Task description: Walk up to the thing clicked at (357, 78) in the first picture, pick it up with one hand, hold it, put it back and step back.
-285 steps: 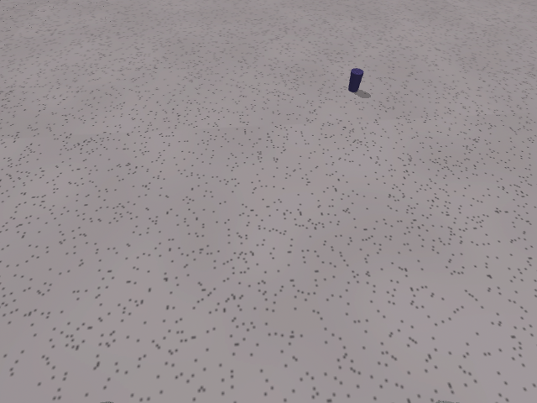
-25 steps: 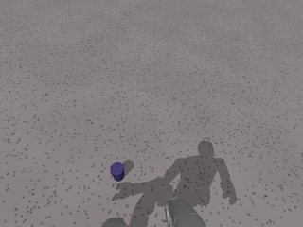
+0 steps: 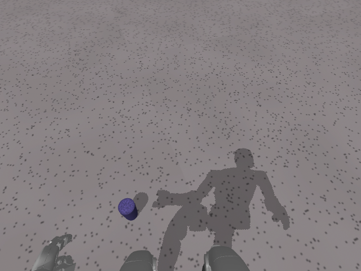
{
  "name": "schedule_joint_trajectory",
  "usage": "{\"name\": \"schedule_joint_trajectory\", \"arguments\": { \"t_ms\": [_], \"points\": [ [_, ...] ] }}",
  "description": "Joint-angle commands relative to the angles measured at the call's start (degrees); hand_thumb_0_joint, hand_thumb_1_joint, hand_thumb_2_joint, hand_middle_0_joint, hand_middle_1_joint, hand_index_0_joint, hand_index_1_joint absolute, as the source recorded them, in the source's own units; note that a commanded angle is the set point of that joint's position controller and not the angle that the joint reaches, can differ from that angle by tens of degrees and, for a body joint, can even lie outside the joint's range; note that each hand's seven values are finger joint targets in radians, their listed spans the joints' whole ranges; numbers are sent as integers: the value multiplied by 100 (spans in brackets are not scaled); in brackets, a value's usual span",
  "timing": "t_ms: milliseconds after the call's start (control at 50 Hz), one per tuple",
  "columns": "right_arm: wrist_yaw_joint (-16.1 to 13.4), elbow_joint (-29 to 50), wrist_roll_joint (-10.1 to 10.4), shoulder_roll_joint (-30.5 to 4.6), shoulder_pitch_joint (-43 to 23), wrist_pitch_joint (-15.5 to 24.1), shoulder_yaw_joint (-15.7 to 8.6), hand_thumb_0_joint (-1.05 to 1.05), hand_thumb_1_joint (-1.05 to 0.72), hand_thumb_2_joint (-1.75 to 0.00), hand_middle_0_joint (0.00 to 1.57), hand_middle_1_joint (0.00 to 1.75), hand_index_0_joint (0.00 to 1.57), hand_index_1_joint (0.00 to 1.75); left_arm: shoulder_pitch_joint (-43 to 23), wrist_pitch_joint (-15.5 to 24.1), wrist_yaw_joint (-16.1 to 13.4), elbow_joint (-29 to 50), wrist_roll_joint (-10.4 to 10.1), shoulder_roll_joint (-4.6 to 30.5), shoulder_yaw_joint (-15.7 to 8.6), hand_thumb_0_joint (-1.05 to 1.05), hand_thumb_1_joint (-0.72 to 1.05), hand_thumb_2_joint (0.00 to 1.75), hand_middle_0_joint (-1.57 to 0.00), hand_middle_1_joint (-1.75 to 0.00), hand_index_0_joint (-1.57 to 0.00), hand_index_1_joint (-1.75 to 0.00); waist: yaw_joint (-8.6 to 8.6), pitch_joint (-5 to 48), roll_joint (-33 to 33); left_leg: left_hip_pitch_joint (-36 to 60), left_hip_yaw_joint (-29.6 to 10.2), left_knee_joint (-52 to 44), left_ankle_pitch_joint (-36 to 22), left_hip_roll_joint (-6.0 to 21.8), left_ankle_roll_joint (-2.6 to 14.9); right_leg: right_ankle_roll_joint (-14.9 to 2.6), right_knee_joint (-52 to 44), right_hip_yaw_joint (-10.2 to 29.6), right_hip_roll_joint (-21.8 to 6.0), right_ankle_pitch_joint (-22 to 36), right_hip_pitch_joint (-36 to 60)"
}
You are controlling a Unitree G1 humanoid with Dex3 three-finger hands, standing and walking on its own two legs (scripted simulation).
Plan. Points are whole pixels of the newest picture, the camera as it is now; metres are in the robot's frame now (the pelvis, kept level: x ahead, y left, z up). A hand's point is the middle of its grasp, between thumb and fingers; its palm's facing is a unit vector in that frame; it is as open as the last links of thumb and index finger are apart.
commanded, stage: walk up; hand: left
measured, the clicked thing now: (129, 210) +0.44 +0.27 -0.67
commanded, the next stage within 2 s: stand in 1.40 s
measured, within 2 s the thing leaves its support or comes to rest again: neither
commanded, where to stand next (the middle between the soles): +0.07 +0.01 m, yaw +4 degrees
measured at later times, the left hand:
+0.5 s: hand out of the picture +0.11 +0.27 -0.14, palm faces +0.01 -0.94 -0.34, open 7.4 cm
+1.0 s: hand out of the picture +0.11 +0.28 -0.12, palm faces +0.05 -0.93 -0.36, open 7.4 cm
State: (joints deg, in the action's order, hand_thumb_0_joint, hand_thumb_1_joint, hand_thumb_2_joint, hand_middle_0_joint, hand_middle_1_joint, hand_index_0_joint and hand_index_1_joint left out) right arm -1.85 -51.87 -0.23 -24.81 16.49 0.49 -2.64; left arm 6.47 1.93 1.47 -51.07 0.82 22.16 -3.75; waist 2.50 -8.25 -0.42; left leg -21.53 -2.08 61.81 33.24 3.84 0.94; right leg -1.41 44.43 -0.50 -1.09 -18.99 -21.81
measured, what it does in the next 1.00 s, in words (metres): steps on the spot: left foot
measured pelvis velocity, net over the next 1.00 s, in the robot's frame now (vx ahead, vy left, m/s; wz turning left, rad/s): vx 0.03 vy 0.01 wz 0.05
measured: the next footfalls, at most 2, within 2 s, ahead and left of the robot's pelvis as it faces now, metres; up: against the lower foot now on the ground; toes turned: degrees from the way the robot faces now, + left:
left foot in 0.24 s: +0.10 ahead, +0.14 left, +0.00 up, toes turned +2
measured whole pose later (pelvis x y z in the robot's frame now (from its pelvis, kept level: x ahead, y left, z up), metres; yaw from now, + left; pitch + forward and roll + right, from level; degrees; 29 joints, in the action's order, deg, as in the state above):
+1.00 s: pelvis +0.03 +0.01 +0.03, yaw +3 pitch -2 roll +0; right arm 1.6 -64.0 -0.4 -20.6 2.6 -0.4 -0.5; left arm 2.5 1.0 0.8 -65.3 0.5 20.8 -1.2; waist -0.5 -4.3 -0.9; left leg -12.8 -1.1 25.1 10.0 0.4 -0.6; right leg 1.2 25.2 -2.2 -2.2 -11.8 -10.9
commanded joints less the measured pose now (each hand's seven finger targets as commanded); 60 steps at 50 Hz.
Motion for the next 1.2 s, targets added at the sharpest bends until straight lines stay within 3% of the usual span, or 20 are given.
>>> {"name": "schedule_joint_trajectory", "arguments": {
  "t_ms": [0,60,140,200,220,240,260,280,320,360,400,420,480,540,660,780,900,1020,1100,1180],
  "points": [
    [4,99,78,-1212,530,162,-290,0,-90,-90,20,30,20,30,12,14,-205,318,13,1624,-398,0,90,90,-20,-30,-20,-30,-193,344,789,-1075,-155,105,-437,1,105,-1111,-2363,1953,-1231,-1591,418],
    [68,-101,-13,-1039,661,116,-247,0,-90,-90,20,30,20,30,-112,62,-205,271,24,1433,-338,0,90,90,-20,-30,-20,-30,-193,305,974,-499,-15,-436,-878,-47,-24,-1046,-2356,1522,-1028,-1207,-206],
    [140,-157,-31,-924,351,130,-231,0,-90,-90,20,30,20,30,-336,27,-185,207,3,1461,-319,0,90,90,-20,-30,-20,-30,-211,433,1372,367,263,-1673,-1168,-105,-56,-964,-2083,1305,-1158,-421,-516],
    [128,-235,-100,-973,235,186,-283,0,-90,-90,20,30,20,30,-412,-53,-188,145,-103,1282,-208,0,90,90,-20,-30,-20,-30,-89,649,954,1067,259,-2615,-1842,-271,35,-659,-1262,1103,-1055,292,-670],
    [111,-233,-132,-1012,165,206,-290,0,-90,-90,20,30,20,30,-398,-70,-196,116,-114,1153,-149,0,90,90,-20,-30,-20,-30,-45,614,670,1018,-60,-3071,-1885,-127,87,-522,-1036,1031,-966,399,-691],
    [107,-143,-160,-1266,-111,237,-324,0,-90,-90,20,30,20,30,-242,-78,-199,118,-146,959,-92,0,90,90,-20,-30,-20,-30,-217,652,-184,828,-1169,-3563,-1920,506,271,-298,-536,776,-586,335,-673],
    [134,-23,-64,-1445,-599,246,-295,0,-90,-90,20,30,20,30,-103,-88,-226,-19,-213,932,-66,0,90,90,-20,-30,-20,-30,-416,699,-802,94,-1978,-4040,-1462,1084,753,-84,-116,171,-48,-312,21],
    [155,-28,-57,-1387,-903,220,-270,0,-90,-90,20,30,20,30,-21,-100,-248,-233,-167,1072,-121,0,90,90,-20,-30,-20,-30,-505,627,-748,-402,-1991,-4009,-1373,1170,922,-91,-82,169,-41,-714,640],
    [169,-92,-43,-1078,-964,169,-149,0,-90,-90,20,30,20,30,115,-43,-238,-390,-114,1104,-107,0,90,90,-20,-30,-20,-30,-566,795,-510,-352,-1072,-3642,-1702,641,493,-153,-948,387,-215,-178,1010],
    [164,-195,13,-944,-797,151,-112,0,-90,-90,20,30,20,30,-140,14,-220,-380,-91,1335,-120,0,90,90,-20,-30,-20,-30,-351,902,-261,80,-503,-3128,-2178,100,128,-303,-1361,979,-623,703,777],
    [168,-322,21,-953,-695,128,-133,0,-90,-90,20,30,20,30,-312,18,-236,-403,-78,1408,-76,0,90,90,-20,-30,-20,-30,-196,1184,-272,633,-419,-3070,-2236,59,135,-359,-1427,1001,-803,940,619],
    [165,-395,20,-919,-674,137,-114,0,-90,-90,20,30,20,30,-402,23,-244,-429,-98,1332,-54,0,90,90,-20,-30,-20,-30,-181,1366,-272,792,-478,-3129,-2623,149,180,-303,-1294,843,-745,1270,732],
    [169,-402,44,-960,-1002,132,-112,0,-90,-90,20,30,20,30,-374,33,-256,-566,-114,1238,6,0,90,90,-20,-30,-20,-30,-272,1452,-187,891,-499,-3102,-3304,237,269,-153,-1299,524,-563,1652,929],
    [156,-502,47,-928,-1074,101,-99,0,-90,-90,20,30,20,30,-474,17,-260,-661,-115,1225,11,0,90,90,-20,-30,-20,-30,-228,1435,-59,962,-472,-3238,-3311,248,260,-158,-1342,527,-633,1670,955],
    [199,-641,39,-892,-1466,37,-71,0,-90,-90,20,30,20,30,-665,14,-238,-878,-83,1201,49,0,90,90,-20,-30,-20,-30,-201,1025,64,889,-462,-3528,-2629,181,182,-130,-1869,617,-692,993,753],
    [257,-756,29,-844,-1685,46,-23,0,-90,-90,20,30,20,30,-754,28,-198,-1012,-61,1132,58,0,90,90,-20,-30,-20,-30,-252,962,49,922,-526,-3950,-2197,190,107,-59,-2277,609,-682,545,889],
    [272,-816,11,-810,-1732,63,-23,0,-90,-90,20,30,20,30,-765,27,-168,-1040,-52,1128,47,0,90,90,-20,-30,-20,-30,-285,1031,90,1035,-489,-4177,-2300,204,55,-20,-2524,550,-698,602,1137],
    [271,-876,-18,-812,-1605,56,-39,0,-90,-90,20,30,20,30,-792,8,-158,-1024,-26,1124,15,0,90,90,-20,-30,-20,-30,-248,962,59,831,-567,-4370,-1886,221,44,-9,-2616,467,-659,371,1262],
    [275,-864,-20,-800,-1607,59,-38,0,-90,-90,20,30,20,30,-656,10,-160,-1053,-28,1083,10,0,90,90,-20,-30,-20,-30,-280,1000,-61,795,-636,-4434,-1905,262,52,0,-2612,396,-610,491,1383],
    [268,-861,-10,-796,-1532,67,-46,0,-90,-90,20,30,20,30,-598,27,-171,-1063,-21,1103,-6,0,90,90,-20,-30,-20,-30,-272,1189,-82,979,-556,-4290,-2501,264,47,-11,-2559,383,-663,929,1526]
  ]
}}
